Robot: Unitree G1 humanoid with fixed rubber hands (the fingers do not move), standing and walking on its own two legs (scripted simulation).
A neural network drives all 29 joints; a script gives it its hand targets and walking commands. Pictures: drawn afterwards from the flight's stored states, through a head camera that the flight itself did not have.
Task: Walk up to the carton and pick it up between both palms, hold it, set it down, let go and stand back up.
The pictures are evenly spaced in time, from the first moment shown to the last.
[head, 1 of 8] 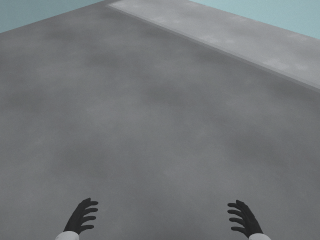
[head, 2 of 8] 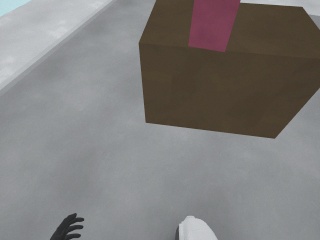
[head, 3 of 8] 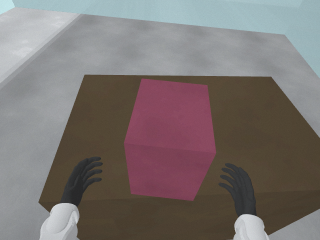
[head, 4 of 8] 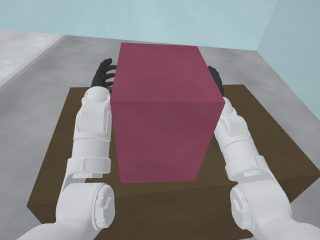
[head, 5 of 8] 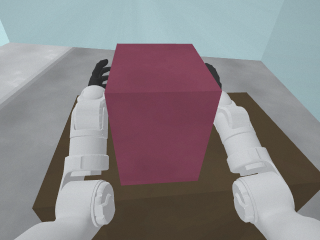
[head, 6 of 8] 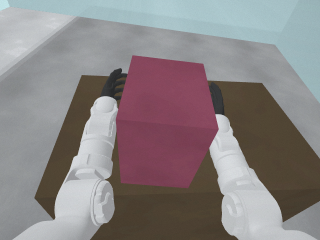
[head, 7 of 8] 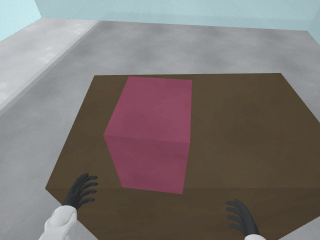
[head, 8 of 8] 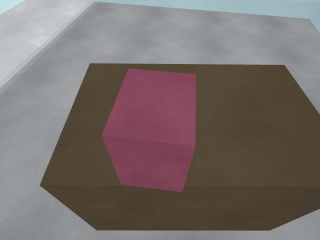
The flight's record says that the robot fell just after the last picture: no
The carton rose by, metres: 0.18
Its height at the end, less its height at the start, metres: +0.00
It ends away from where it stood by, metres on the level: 0.02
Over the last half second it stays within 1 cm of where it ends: yes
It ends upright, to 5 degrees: yes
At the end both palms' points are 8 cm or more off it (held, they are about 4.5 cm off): yes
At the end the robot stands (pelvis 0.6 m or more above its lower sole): yes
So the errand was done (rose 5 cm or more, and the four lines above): yes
